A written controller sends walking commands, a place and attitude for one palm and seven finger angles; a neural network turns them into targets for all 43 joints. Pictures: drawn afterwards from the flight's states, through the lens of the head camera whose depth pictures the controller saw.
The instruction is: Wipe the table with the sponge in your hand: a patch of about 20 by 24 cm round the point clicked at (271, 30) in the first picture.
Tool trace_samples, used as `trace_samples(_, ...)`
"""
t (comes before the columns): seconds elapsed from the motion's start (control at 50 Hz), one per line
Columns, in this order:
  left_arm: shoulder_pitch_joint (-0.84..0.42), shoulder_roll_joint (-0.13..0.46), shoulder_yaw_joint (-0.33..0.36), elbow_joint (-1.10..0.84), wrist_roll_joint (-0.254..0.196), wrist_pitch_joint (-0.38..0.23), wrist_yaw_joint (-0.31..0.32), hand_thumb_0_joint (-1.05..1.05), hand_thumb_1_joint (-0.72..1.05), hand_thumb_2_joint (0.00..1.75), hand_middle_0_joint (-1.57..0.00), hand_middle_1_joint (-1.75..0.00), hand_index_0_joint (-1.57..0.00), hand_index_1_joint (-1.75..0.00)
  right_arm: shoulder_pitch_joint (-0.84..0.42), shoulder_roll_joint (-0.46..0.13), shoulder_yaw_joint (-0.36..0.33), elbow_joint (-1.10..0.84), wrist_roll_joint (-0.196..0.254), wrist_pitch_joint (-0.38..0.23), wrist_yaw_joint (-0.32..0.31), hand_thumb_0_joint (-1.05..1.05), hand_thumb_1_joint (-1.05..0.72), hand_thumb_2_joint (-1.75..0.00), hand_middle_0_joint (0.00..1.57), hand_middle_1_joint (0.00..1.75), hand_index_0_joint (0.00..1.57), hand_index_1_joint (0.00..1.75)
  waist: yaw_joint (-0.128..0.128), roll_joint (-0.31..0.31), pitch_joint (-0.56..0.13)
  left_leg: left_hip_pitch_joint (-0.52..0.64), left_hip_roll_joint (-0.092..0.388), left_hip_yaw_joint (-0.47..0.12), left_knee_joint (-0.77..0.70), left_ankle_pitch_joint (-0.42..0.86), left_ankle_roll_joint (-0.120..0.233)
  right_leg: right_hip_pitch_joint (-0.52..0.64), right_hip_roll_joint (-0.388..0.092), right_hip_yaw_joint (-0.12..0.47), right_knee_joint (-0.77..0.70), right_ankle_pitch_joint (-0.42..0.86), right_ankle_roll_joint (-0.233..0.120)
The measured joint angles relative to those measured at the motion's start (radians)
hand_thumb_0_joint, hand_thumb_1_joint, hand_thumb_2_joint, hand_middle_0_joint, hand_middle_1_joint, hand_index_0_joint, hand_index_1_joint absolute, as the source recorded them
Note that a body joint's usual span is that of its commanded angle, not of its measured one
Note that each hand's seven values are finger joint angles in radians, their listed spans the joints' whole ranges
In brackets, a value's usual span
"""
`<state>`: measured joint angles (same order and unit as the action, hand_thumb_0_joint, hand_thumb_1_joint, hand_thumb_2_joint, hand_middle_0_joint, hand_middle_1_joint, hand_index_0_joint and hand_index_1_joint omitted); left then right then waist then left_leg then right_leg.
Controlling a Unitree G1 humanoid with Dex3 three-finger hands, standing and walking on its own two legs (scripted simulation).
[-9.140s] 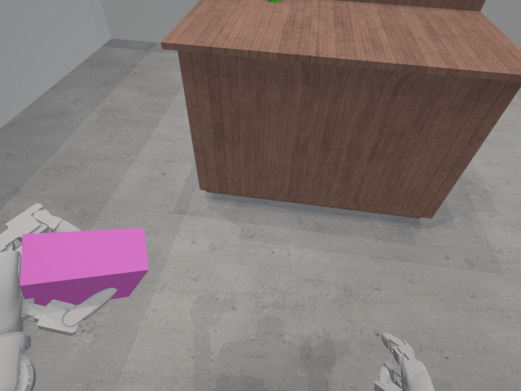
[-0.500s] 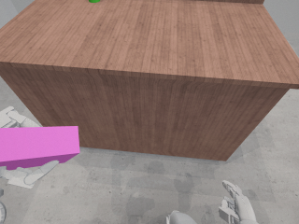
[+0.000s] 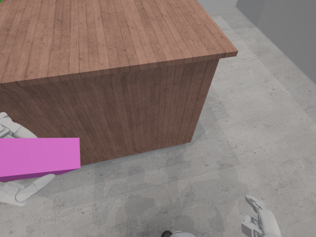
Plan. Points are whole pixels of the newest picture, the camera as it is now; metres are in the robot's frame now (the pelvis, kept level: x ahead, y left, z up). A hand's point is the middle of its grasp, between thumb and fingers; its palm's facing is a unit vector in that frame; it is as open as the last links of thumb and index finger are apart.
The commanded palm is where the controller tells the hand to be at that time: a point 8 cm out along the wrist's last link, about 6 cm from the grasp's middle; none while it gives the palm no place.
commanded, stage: turn to face it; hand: left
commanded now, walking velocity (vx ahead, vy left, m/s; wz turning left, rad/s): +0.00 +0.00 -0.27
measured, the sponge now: (45, 159) +0.23 +0.21 +0.16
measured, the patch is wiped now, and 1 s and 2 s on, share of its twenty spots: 0.00 0.00 0.00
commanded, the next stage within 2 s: take the last steps up to it in 0.14 s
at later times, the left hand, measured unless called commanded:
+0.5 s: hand (65, 170) +0.21 +0.16 +0.17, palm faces +0.21 -0.84 -0.51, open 9.3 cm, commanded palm +0.15 +0.22 +0.18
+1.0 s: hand (50, 156) +0.23 +0.19 +0.17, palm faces +0.33 -0.82 -0.47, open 9.3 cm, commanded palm +0.17 +0.24 +0.18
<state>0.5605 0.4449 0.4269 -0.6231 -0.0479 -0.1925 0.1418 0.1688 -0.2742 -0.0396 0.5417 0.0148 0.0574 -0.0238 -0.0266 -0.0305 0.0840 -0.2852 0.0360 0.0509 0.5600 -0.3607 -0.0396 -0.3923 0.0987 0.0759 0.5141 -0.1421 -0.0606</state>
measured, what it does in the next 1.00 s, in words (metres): steps on the spot: right foot, then left foot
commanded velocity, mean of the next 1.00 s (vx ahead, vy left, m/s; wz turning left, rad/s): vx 0.20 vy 0.12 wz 0.00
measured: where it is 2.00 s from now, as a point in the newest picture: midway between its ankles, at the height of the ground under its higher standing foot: outside the picture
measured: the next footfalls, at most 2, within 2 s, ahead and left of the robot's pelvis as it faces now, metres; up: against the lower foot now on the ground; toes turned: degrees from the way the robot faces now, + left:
right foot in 0.26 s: +0.02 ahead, -0.13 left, +0.00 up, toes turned -11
left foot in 0.62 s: +0.02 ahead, +0.09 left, +0.00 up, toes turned +0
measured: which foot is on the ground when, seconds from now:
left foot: down 0.00-0.28, up 0.30-0.60, down 0.62-0.84, up 0.86-1.00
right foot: down 0.00-0.02, up 0.04-0.24, down 0.26-1.00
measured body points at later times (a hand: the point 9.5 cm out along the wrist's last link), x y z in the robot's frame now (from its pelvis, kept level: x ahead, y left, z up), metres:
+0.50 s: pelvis -0.04 -0.04 +0.01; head -0.01 -0.06 +0.46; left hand +0.19 +0.20 +0.20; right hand +0.07 -0.29 -0.10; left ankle -0.04 +0.09 -0.69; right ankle -0.03 -0.13 -0.73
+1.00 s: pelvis +0.00 -0.03 +0.01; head +0.03 -0.05 +0.46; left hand +0.20 +0.23 +0.20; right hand +0.15 -0.26 -0.11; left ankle +0.00 +0.11 -0.66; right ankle -0.02 -0.12 -0.73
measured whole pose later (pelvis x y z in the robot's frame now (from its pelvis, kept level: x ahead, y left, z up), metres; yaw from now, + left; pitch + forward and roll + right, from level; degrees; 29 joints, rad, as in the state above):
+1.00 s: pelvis +0.00 -0.03 +0.01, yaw -3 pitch +0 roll +2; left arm 0.47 0.34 0.34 -0.43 -0.01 -0.27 0.12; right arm 0.18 -0.19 0.00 0.66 0.00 -0.05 -0.03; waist 0.00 0.03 0.06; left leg -0.49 0.04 0.05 1.04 -0.35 -0.02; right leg -0.22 -0.06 -0.14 0.52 -0.29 -0.03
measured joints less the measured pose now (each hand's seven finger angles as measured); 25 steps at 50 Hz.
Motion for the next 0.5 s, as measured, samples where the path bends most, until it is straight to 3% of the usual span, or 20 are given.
trace_samples(0.04,-0.027,-0.009,-0.011,0.016,0.007,0.004,-0.004,-0.02,-0.43,1.00,-0.82,-1.34,-0.84,-1.32,0.004,0.010,-0.004,0.000,0.001,-0.010,-0.011,0.01,-0.91,-0.90,0.20,0.30,0.20,0.30,0.013,-0.018,-0.002,0.011,-0.001,0.017,-0.022,0.098,0.021,-0.018,0.000,0.010,0.051,-0.045,0.017)
trace_samples(0.08,-0.044,-0.023,-0.019,0.045,0.015,0.008,-0.007,-0.02,-0.43,1.00,-0.82,-1.34,-0.84,-1.32,0.013,0.030,0.001,-0.001,-0.003,-0.026,-0.021,0.01,-0.91,-0.90,0.20,0.30,0.20,0.30,0.032,-0.023,-0.013,0.016,0.010,0.039,-0.010,0.086,0.024,-0.059,-0.011,-0.015,0.206,-0.191,0.053)
trace_samples(0.14,-0.068,-0.053,-0.043,0.079,0.021,0.016,-0.007,-0.02,-0.43,1.00,-0.82,-1.34,-0.84,-1.32,0.031,0.066,0.016,0.000,-0.004,-0.068,-0.020,0.01,-0.91,-0.90,0.20,0.30,0.20,0.30,0.046,0.003,-0.026,0.023,0.044,0.043,-0.006,0.073,0.014,-0.067,-0.045,-0.074,0.359,-0.276,0.085)
trace_samples(0.24,-0.100,-0.084,-0.076,0.092,0.023,0.019,0.000,-0.02,-0.43,1.00,-0.82,-1.35,-0.84,-1.32,0.036,0.116,0.060,0.002,-0.004,-0.125,0.002,0.01,-0.91,-0.89,0.20,0.30,0.20,0.30,0.064,0.052,-0.017,0.007,0.109,0.060,0.040,0.060,-0.018,0.068,-0.096,-0.141,0.162,-0.245,0.103)
trace_samples(0.26,-0.109,-0.076,-0.074,0.094,0.024,0.015,-0.002,-0.02,-0.43,1.00,-0.82,-1.35,-0.84,-1.32,0.034,0.125,0.068,0.001,-0.004,-0.132,0.006,0.01,-0.91,-0.89,0.20,0.30,0.20,0.30,0.064,0.055,-0.013,-0.007,0.119,0.062,0.066,0.050,-0.027,0.101,-0.101,-0.149,0.097,-0.194,0.098)
trace_samples(0.3,-0.141,-0.080,-0.080,0.113,0.030,0.005,-0.005,-0.02,-0.43,1.00,-0.82,-1.35,-0.84,-1.32,0.016,0.126,0.075,0.014,-0.004,-0.132,0.011,0.01,-0.91,-0.89,0.20,0.30,0.20,0.30,0.048,0.090,0.009,-0.039,0.142,0.038,0.128,0.010,-0.028,0.099,-0.076,-0.171,0.088,-0.140,0.045)
trace_samples(0.34,-0.150,-0.082,-0.088,0.123,0.023,0.005,-0.008,-0.02,-0.43,1.00,-0.82,-1.35,-0.84,-1.32,0.001,0.122,0.075,0.040,-0.003,-0.117,0.010,0.01,-0.91,-0.89,0.21,0.30,0.21,0.30,0.031,0.088,0.013,-0.090,0.096,-0.002,0.259,-0.078,-0.013,0.084,-0.079,-0.169,0.096,-0.145,0.015)
trace_samples(0.4,-0.100,-0.081,-0.083,0.116,0.016,0.002,-0.007,-0.02,-0.43,1.00,-0.82,-1.34,-0.84,-1.32,-0.006,0.103,0.072,0.067,-0.006,-0.086,0.002,0.01,-0.91,-0.89,0.21,0.30,0.21,0.30,0.003,0.070,0.004,-0.138,0.029,-0.014,0.401,-0.075,-0.001,0.090,-0.088,-0.150,0.042,-0.115,0.007)
trace_samples(0.5,-0.014,-0.050,-0.063,0.101,0.023,-0.022,-0.001,-0.02,-0.43,1.00,-0.82,-1.34,-0.84,-1.32,0.037,0.061,0.037,0.076,-0.012,-0.071,-0.020,0.01,-0.91,-0.89,0.20,0.30,0.20,0.30,-0.019,0.036,-0.026,-0.104,-0.005,0.031,0.255,-0.054,0.020,0.107,-0.105,-0.143,-0.046,-0.064,0.009)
